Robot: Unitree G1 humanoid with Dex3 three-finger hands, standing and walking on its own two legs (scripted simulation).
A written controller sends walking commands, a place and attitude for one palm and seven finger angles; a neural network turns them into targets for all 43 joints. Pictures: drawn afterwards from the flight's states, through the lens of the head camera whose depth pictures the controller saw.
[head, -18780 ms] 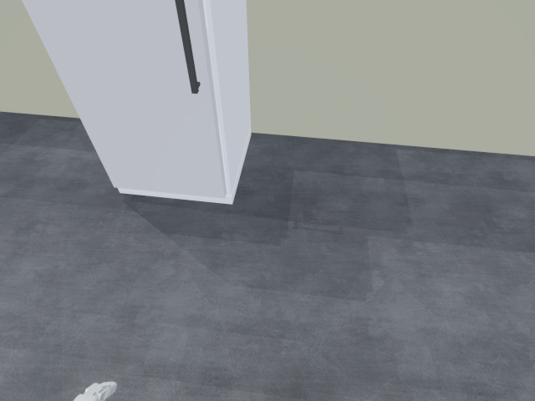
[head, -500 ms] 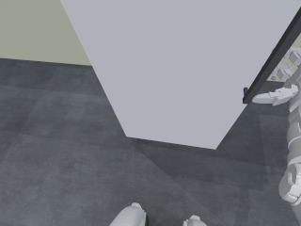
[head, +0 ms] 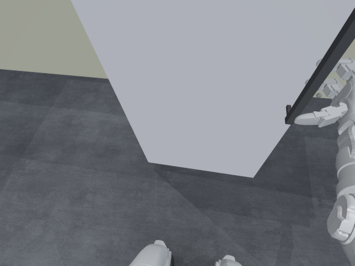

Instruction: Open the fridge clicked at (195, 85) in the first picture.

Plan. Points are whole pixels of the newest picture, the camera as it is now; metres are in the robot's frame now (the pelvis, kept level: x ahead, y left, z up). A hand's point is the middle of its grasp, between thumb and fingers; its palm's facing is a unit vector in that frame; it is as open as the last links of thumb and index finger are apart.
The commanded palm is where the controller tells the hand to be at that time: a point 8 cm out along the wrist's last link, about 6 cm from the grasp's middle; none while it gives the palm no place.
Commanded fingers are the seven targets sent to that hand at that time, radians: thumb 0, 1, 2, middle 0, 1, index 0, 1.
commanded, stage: move the hooked fingers beside the handle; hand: right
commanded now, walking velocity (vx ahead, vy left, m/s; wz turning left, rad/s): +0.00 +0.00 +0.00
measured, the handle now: (325, 58) +0.54 -0.21 +0.15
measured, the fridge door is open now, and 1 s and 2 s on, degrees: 0 0 0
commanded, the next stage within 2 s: feel for the door with the fingertips in 2.00 s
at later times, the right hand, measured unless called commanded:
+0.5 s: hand (332, 101) +0.47 -0.24 +0.10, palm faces +0.04 +1.00 -0.01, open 13.9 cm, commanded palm +0.45 -0.28 +0.10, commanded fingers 0.00 0.50 -0.30 0.30 1.20 0.30 1.20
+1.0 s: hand (345, 103) +0.46 -0.26 +0.10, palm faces +0.02 +1.00 -0.01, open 13.9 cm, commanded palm +0.44 -0.30 +0.10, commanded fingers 0.00 0.50 -0.30 0.30 1.20 0.30 1.20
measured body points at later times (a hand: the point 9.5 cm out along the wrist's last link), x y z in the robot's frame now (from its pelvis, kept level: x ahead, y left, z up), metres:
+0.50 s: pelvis +0.00 +0.01 +0.00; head +0.10 -0.01 +0.44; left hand +0.04 +0.27 -0.10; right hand +0.46 -0.29 +0.10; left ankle +0.02 +0.13 -0.69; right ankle -0.01 -0.11 -0.69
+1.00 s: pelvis +0.00 +0.00 +0.00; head +0.10 -0.02 +0.44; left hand +0.03 +0.26 -0.10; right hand +0.46 -0.31 +0.10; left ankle +0.02 +0.13 -0.69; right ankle -0.01 -0.11 -0.69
